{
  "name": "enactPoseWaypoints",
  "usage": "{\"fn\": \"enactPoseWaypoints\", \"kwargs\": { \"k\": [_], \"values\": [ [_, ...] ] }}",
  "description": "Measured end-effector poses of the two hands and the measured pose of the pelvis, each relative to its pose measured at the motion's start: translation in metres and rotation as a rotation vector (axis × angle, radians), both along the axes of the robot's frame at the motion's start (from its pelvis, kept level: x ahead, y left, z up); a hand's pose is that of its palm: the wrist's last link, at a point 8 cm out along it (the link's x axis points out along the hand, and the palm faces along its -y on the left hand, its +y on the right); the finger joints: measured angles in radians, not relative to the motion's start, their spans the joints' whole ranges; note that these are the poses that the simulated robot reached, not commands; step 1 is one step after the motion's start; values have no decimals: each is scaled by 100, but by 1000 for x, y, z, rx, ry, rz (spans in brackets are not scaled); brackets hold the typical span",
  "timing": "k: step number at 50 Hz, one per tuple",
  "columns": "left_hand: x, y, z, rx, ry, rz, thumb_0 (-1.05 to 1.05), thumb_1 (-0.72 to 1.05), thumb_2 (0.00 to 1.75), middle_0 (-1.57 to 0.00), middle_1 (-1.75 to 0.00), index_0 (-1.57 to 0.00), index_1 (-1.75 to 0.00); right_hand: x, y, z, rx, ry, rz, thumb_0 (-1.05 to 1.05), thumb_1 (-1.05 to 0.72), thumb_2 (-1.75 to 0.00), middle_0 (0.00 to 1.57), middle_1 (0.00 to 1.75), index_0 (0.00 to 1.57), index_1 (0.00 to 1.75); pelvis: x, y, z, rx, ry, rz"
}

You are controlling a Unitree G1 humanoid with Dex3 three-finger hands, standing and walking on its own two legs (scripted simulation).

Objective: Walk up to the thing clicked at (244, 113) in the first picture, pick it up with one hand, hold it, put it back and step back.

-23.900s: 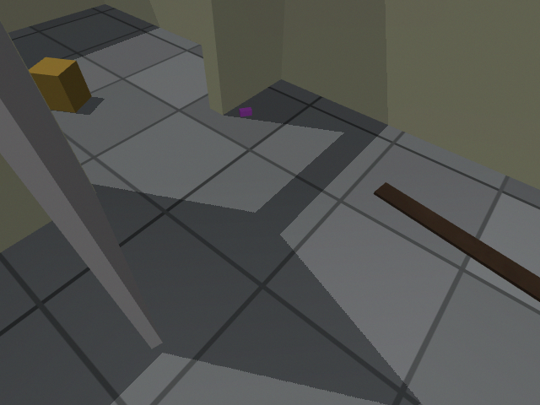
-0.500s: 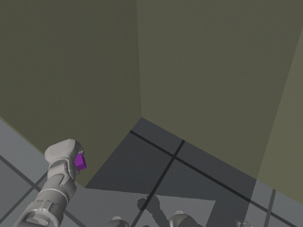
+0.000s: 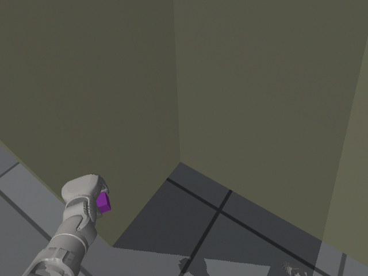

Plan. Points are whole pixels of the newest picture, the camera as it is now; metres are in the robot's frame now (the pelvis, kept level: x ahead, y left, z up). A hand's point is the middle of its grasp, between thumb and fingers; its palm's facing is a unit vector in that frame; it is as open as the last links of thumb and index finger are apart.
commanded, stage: hold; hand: left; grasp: from above
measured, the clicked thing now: (93, 205) +0.33 +0.23 -0.10
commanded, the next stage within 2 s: crouch in 1.74 s
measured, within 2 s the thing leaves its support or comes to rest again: neither
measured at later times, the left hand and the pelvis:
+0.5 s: hand (88, 206) +0.30 +0.22 -0.03, palm faces -0.41 -0.15 -0.90, open 6.8 cm; pelvis +0.00 +0.00 +0.01, yaw +0 degrees
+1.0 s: hand (85, 212) +0.28 +0.21 -0.02, palm faces -0.39 -0.16 -0.91, open 6.8 cm; pelvis -0.01 -0.01 +0.02, yaw +0 degrees
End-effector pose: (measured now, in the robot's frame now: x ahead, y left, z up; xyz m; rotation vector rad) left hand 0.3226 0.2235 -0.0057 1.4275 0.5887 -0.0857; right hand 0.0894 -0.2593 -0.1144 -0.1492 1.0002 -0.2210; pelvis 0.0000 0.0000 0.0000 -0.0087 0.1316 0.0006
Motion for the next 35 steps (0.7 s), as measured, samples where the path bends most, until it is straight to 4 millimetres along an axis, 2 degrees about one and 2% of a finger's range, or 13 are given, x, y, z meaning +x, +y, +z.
{"fn": "enactPoseWaypoints", "kwargs": {
  "k": [17,35],
  "values": [
    [-5,-2,24,4,-2,-13,0,48,5,-103,-12,-104,-11,18,3,12,24,-47,32,1,-88,-90,20,30,20,30,2,-1,10,3,-48,-2],
    [-27,-6,37,-2,13,-49,0,48,8,-100,-15,-101,-14,23,6,23,34,-103,56,1,-88,-90,20,30,20,30,-9,-3,15,8,-91,-7]
  ]
}}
